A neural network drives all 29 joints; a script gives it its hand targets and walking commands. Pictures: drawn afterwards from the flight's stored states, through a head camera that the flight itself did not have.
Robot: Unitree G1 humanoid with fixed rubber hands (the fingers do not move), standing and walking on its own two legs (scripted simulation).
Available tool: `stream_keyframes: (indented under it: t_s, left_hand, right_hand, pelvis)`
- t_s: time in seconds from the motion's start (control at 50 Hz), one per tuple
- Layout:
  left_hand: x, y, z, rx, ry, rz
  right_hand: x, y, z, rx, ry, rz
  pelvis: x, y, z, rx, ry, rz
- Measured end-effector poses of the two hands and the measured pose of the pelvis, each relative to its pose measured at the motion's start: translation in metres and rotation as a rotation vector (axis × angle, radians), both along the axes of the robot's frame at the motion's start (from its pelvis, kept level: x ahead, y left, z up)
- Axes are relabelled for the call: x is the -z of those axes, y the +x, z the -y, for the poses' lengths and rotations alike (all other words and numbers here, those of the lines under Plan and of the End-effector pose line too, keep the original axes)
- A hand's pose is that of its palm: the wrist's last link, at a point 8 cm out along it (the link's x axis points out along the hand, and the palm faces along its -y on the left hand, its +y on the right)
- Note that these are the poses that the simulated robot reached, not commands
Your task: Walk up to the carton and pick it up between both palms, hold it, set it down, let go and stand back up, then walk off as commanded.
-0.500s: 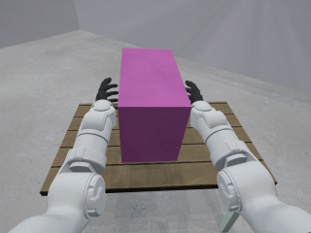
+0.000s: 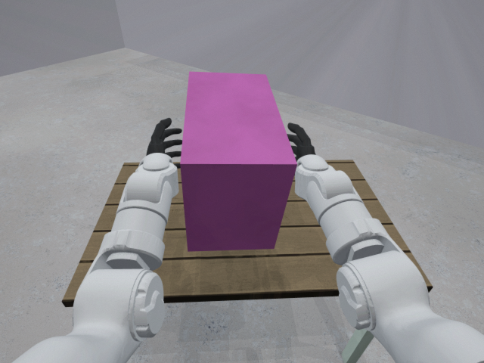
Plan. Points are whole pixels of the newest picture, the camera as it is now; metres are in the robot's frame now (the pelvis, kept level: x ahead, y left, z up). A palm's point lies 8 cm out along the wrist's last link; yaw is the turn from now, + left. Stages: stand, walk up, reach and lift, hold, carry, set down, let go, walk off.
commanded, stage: hold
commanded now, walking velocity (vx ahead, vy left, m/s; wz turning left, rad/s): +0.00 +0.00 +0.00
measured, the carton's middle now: (229, 156) +0.46 +0.00 +0.16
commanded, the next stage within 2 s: none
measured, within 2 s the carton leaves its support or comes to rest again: neither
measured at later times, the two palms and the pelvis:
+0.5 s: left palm (155, 161) +0.39 +0.13 +0.20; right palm (304, 162) +0.38 -0.12 +0.20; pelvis +0.00 +0.00 +0.00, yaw +0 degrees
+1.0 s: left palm (156, 161) +0.39 +0.13 +0.20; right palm (304, 162) +0.38 -0.12 +0.19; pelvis +0.00 +0.00 +0.00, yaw +0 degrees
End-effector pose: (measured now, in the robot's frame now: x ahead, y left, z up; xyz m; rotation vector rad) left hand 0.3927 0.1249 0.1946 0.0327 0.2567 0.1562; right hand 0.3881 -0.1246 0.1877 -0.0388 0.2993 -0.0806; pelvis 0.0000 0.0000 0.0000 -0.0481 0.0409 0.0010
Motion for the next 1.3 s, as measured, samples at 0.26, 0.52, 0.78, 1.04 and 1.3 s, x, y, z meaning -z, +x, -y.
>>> stream_keyframes:
  t_s: [0.26, 0.52, 0.78, 1.04, 1.3]
  left_hand:
    - [-0.0023, -0.0011, -0.0028, -0.002, -0.003, 0.008]
    - [-0.0045, -0.0069, -0.0035, 0.002, -0.005, 0.015]
    - [-0.0043, -0.0063, -0.0036, 0.004, -0.009, 0.014]
    - [-0.0038, -0.0053, -0.003, 0.006, -0.006, 0.012]
    - [-0.004, -0.0045, -0.003, 0.006, -0.006, 0.012]
  right_hand:
    - [-0.0038, 0.0002, -0.0028, -0.003, -0.009, 0.008]
    - [-0.0077, -0.0054, -0.0033, 0.005, 0.008, 0.014]
    - [-0.0071, -0.0053, -0.0034, 0.009, 0.013, 0.012]
    - [-0.0057, -0.0047, -0.003, 0.01, 0.008, 0.009]
    - [-0.0053, -0.004, -0.0031, 0.011, 0.004, 0.008]
  pelvis:
    - [-0.0002, 0.0009, -0.0009, 0.0, -0.001, 0.005]
    - [-0.0002, -0.0016, -0.0011, -0.001, -0.001, 0.018]
    - [-0.0002, -0.0014, -0.0011, -0.001, -0.002, 0.017]
    - [-0.0003, -0.0009, -0.0011, -0.001, -0.002, 0.017]
    - [-0.0003, -0.0003, -0.0011, -0.001, -0.002, 0.016]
